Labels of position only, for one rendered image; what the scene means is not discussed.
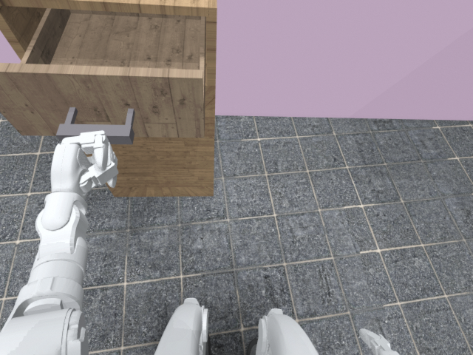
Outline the left robot hand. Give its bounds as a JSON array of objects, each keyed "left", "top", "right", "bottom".
[{"left": 50, "top": 130, "right": 119, "bottom": 200}]

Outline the robot left thigh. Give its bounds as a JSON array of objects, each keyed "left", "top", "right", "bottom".
[{"left": 154, "top": 304, "right": 208, "bottom": 355}]

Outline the robot thigh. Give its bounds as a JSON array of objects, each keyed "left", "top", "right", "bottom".
[
  {"left": 258, "top": 314, "right": 319, "bottom": 355},
  {"left": 154, "top": 304, "right": 208, "bottom": 355}
]

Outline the left robot upper arm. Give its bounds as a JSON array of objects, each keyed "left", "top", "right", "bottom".
[{"left": 0, "top": 308, "right": 89, "bottom": 355}]

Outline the handle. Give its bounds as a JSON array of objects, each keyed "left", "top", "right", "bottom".
[{"left": 56, "top": 107, "right": 135, "bottom": 144}]

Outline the right robot hand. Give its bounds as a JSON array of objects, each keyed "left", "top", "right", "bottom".
[{"left": 359, "top": 328, "right": 399, "bottom": 355}]

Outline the drawer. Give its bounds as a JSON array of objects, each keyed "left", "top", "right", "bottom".
[{"left": 0, "top": 8, "right": 206, "bottom": 138}]

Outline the cabinet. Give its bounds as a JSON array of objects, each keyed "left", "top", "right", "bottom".
[{"left": 0, "top": 0, "right": 217, "bottom": 197}]

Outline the robot left forearm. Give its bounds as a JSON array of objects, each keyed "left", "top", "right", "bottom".
[{"left": 0, "top": 192, "right": 88, "bottom": 339}]

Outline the robot right thigh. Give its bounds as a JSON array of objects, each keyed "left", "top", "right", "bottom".
[{"left": 258, "top": 314, "right": 319, "bottom": 355}]

